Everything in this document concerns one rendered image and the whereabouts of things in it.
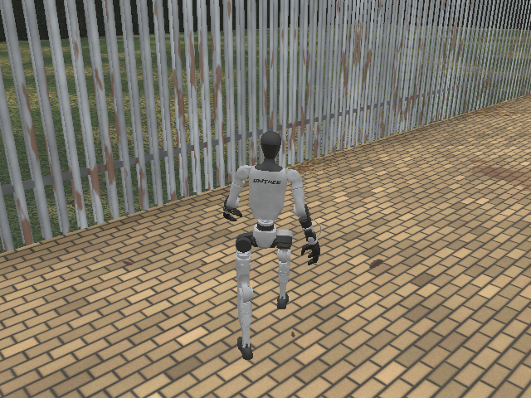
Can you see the left robot hand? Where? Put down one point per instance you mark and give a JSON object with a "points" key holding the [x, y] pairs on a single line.
{"points": [[231, 218]]}

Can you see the right robot hand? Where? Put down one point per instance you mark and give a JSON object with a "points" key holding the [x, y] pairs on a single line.
{"points": [[315, 252]]}

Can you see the right robot upper arm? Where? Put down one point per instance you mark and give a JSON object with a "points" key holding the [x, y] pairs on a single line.
{"points": [[297, 191]]}

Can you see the right robot thigh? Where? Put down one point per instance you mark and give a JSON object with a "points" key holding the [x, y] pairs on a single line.
{"points": [[283, 241]]}

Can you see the left robot upper arm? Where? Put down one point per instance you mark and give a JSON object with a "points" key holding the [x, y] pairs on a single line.
{"points": [[242, 173]]}

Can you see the right robot forearm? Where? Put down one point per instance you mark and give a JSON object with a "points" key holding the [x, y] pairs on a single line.
{"points": [[307, 227]]}

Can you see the left robot forearm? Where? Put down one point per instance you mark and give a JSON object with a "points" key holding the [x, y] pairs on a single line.
{"points": [[227, 209]]}

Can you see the left robot shin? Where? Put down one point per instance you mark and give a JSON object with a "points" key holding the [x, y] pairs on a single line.
{"points": [[244, 315]]}

